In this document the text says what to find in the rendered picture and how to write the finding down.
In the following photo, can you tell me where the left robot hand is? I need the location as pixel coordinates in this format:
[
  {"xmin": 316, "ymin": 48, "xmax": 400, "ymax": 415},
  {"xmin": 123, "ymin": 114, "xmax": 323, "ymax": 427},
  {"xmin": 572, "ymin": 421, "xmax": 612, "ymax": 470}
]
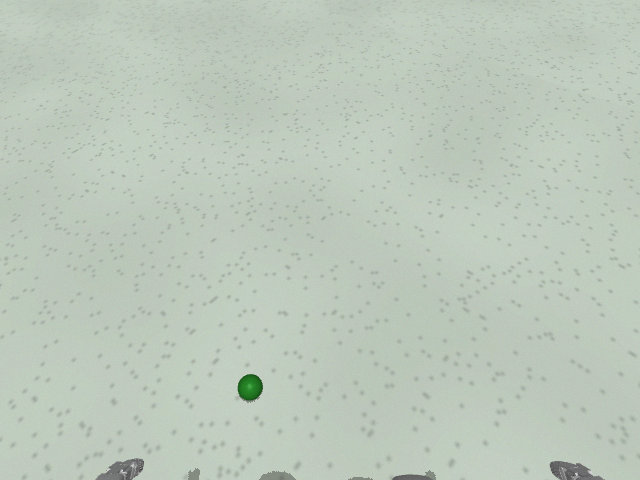
[{"xmin": 95, "ymin": 459, "xmax": 144, "ymax": 480}]

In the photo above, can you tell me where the ball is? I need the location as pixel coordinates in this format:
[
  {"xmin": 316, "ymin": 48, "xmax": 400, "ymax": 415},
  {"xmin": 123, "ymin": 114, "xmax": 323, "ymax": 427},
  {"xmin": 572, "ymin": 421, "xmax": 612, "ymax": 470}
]
[{"xmin": 238, "ymin": 374, "xmax": 263, "ymax": 401}]

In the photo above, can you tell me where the right robot hand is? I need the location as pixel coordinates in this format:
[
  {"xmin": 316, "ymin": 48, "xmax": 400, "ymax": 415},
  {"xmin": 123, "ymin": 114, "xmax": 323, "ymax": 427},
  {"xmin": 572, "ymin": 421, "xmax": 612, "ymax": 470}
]
[{"xmin": 550, "ymin": 461, "xmax": 604, "ymax": 480}]

